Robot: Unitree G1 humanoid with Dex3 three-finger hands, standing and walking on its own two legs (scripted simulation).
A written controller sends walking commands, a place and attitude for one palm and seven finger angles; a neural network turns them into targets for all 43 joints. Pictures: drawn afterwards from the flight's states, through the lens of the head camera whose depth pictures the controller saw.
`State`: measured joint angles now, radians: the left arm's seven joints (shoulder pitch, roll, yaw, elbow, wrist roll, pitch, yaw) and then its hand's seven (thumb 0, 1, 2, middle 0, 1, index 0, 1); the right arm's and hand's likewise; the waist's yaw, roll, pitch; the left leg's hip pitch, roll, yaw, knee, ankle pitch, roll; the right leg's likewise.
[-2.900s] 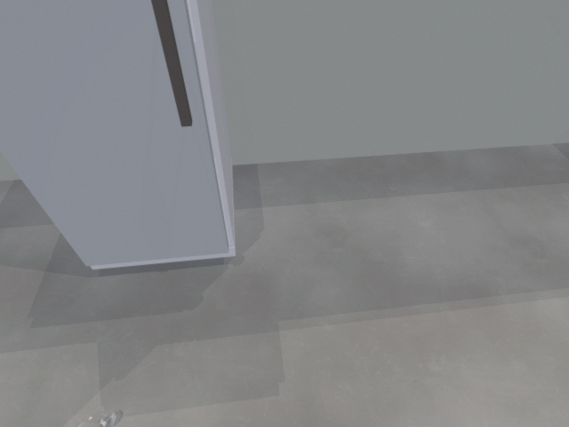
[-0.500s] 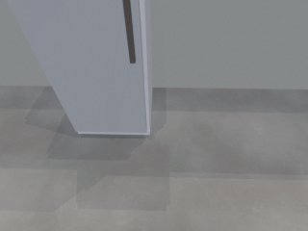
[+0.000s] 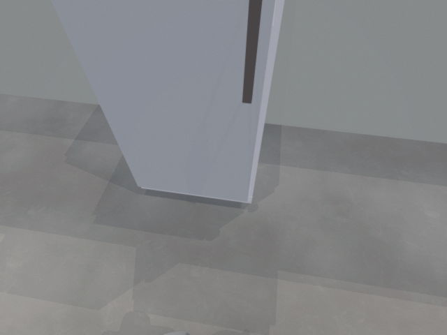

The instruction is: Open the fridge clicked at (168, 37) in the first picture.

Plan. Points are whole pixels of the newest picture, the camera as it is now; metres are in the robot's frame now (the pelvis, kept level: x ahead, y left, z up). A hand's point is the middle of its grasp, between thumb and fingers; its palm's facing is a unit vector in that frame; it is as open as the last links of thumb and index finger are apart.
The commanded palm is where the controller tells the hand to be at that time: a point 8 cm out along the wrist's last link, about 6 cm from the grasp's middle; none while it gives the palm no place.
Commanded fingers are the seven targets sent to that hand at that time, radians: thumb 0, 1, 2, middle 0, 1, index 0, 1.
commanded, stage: take the last steps up to it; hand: right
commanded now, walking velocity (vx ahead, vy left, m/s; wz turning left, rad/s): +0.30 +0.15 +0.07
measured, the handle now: (252, 43) +0.72 -0.01 +0.14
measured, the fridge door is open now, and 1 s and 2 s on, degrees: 0 0 0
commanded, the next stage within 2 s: come to a stop and stand still in 0.36 s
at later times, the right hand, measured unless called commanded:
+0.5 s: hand (314, 298) +0.23 -0.17 -0.17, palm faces +0.00 +0.99 -0.10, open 7.4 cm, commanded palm none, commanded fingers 0.00 -0.90 -0.90 0.20 0.30 0.20 0.30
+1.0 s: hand (292, 235) +0.36 -0.13 -0.14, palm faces +0.02 +0.96 -0.27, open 7.4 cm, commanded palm none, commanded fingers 0.00 -0.90 -0.90 0.20 0.30 0.20 0.30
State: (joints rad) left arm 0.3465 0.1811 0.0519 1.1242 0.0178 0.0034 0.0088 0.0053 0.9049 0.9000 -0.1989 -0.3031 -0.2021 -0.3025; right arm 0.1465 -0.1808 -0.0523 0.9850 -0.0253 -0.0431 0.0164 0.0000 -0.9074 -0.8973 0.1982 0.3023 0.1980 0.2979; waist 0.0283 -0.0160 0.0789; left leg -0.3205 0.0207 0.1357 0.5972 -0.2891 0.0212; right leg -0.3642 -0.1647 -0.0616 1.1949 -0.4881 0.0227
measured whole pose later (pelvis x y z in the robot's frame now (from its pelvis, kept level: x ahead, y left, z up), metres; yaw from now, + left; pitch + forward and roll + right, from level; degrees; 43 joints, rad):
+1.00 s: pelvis +0.23 +0.05 +0.00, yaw +1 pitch -1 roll -1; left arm 0.13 0.23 0.09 1.00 0.03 0.08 0.01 0.00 0.91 0.90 -0.19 -0.30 -0.20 -0.30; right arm 0.07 -0.14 -0.04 0.95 -0.03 0.02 -0.05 0.00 -0.90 -0.90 0.20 0.30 0.20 0.30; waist 0.01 -0.04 0.09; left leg -0.40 0.10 0.12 0.54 -0.13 0.01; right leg -0.48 0.00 0.02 1.21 -0.40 0.07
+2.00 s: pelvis +0.13 -0.04 +0.02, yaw +2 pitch -1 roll +0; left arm 0.32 0.12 0.01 1.18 0.01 0.01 0.03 0.00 0.91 0.90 -0.20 -0.30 -0.20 -0.30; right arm 0.33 -0.10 0.01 1.15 -0.02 0.01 -0.05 0.00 -0.91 -0.90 0.20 0.30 0.20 0.30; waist 0.01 0.01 0.01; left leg -0.12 0.02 0.02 0.41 -0.26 0.00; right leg -0.20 0.06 -0.10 0.34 -0.13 -0.08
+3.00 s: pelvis +0.11 -0.03 +0.02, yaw +0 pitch -3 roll +1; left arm 0.19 0.26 -0.01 1.04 0.02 0.00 -0.01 0.00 0.90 0.90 -0.20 -0.30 -0.20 -0.30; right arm 0.24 -0.28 0.02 0.99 -0.02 0.00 -0.02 0.00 -0.90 -0.90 0.20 0.30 0.20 0.30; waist 0.00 0.01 0.01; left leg -0.12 -0.01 0.05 0.40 -0.24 0.01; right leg -0.24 0.03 -0.07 0.41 -0.14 -0.07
